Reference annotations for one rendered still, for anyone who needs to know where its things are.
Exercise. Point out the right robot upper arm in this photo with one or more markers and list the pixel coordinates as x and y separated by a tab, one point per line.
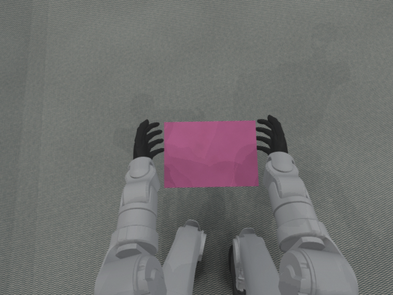
312	272

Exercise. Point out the right robot forearm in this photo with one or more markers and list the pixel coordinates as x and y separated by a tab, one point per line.
296	220

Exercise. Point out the carton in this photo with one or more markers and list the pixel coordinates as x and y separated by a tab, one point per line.
210	154

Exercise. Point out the robot left thigh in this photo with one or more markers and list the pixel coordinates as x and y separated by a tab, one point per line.
180	264

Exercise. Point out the left robot upper arm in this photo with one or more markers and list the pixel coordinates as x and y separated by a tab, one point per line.
141	274

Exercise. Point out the left robot hand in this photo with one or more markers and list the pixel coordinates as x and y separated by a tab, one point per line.
142	146

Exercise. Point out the right robot hand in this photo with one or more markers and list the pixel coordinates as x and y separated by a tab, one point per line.
277	143

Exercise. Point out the robot right foot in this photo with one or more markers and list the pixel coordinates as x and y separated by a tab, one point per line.
233	274

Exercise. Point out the left robot forearm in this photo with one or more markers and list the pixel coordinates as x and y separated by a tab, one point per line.
136	226

